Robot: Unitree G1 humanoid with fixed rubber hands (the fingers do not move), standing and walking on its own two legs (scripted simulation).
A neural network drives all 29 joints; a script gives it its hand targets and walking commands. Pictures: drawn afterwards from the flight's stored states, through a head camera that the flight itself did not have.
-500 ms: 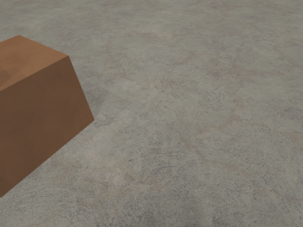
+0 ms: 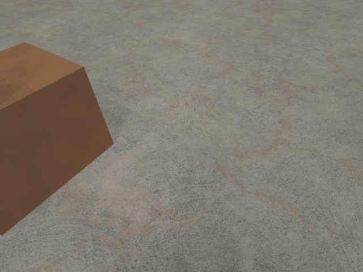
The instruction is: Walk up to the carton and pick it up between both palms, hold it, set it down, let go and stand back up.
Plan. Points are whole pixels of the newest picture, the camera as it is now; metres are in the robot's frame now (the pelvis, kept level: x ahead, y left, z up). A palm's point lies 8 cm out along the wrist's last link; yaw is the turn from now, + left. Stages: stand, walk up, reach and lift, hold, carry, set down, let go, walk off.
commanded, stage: stand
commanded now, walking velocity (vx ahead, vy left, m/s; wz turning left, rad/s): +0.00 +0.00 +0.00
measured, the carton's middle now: out of the picture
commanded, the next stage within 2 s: walk up in 0.36 s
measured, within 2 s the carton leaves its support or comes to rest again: neither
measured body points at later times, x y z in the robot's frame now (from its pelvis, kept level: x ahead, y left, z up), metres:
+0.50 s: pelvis +0.00 +0.00 +0.00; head +0.00 +0.00 +0.45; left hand -0.03 +0.20 -0.16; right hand -0.03 -0.20 -0.16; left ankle +0.02 +0.11 -0.74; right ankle +0.02 -0.12 -0.74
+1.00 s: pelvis +0.06 +0.14 -0.04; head +0.05 +0.17 +0.41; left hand +0.03 +0.44 -0.19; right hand +0.19 -0.12 -0.15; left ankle +0.07 +0.29 -0.74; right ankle +0.01 -0.09 -0.72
